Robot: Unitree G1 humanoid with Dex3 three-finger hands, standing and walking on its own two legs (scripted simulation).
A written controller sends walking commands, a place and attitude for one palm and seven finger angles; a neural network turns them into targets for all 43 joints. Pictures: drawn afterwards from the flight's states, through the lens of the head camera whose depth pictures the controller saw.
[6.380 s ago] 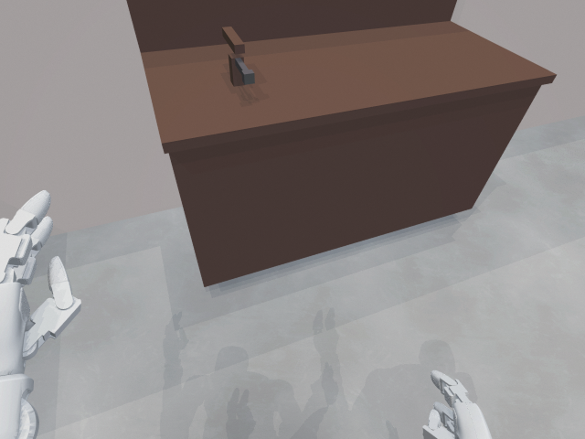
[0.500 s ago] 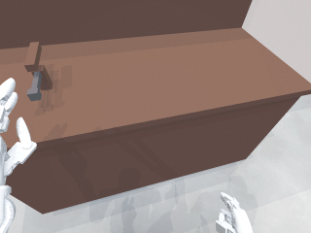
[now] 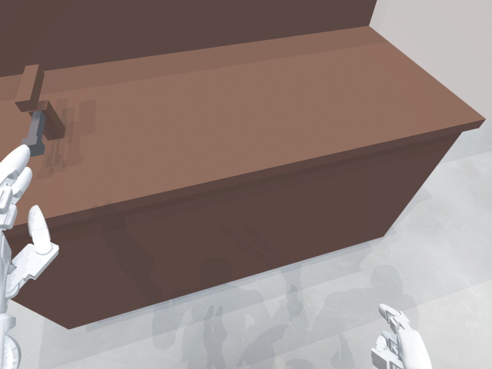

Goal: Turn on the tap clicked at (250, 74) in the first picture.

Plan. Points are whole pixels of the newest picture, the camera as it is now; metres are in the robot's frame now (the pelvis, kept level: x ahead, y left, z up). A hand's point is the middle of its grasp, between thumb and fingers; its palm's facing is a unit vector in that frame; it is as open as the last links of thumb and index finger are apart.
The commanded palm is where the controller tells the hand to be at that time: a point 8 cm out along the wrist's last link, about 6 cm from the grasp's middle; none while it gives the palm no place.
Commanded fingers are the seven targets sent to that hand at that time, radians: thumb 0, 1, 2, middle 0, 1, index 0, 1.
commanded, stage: come to a stop and stand still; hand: left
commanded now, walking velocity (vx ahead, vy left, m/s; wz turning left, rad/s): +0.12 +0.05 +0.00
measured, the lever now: (33, 146) +0.49 +0.44 +0.06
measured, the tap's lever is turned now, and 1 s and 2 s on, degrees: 0 0 0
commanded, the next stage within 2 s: look again from close up in 0.72 s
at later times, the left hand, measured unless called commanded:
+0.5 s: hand (51, 284) +0.19 +0.21 +0.16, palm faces +0.35 -0.85 -0.39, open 7.4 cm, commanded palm +0.11 +0.27 +0.18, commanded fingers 0.00 0.90 0.90 -0.20 -0.30 -0.20 -0.30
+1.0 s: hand out of the picture +0.19 +0.25 +0.22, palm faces +0.48 -0.82 -0.32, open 7.4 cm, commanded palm +0.10 +0.26 +0.18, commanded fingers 0.00 0.90 0.90 -0.20 -0.30 -0.20 -0.30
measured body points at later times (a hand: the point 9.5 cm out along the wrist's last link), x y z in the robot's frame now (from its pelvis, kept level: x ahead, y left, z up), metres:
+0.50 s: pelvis -0.05 -0.01 +0.00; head -0.03 -0.02 +0.44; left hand +0.16 +0.26 +0.18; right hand +0.12 -0.21 -0.10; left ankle -0.06 +0.13 -0.73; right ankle -0.04 -0.08 -0.74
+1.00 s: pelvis -0.08 -0.01 -0.01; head -0.06 +0.00 +0.44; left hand +0.16 +0.29 +0.23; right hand +0.10 -0.22 -0.08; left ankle -0.06 +0.10 -0.74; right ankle -0.04 -0.08 -0.74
